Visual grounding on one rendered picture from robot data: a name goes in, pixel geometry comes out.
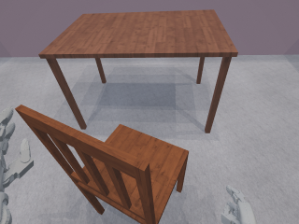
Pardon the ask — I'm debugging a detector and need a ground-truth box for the chair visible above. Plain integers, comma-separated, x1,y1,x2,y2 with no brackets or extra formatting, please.
15,105,189,224

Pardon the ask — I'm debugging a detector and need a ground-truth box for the robot left forearm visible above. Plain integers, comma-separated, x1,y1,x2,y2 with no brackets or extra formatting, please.
0,191,12,224

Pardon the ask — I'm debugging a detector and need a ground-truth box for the robot left hand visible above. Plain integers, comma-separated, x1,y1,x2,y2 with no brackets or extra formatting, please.
0,106,34,192

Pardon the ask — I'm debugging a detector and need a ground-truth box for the robot right hand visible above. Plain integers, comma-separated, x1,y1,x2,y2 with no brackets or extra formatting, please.
221,185,258,224

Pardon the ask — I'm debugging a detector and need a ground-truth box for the table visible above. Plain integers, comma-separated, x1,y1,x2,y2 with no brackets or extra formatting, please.
38,9,238,133

